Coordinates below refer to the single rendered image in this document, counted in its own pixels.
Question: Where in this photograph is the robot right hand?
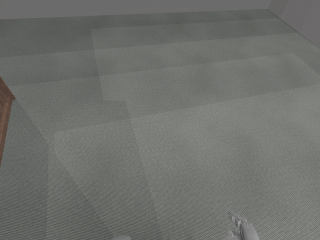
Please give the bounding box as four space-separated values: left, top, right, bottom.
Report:
224 212 260 240

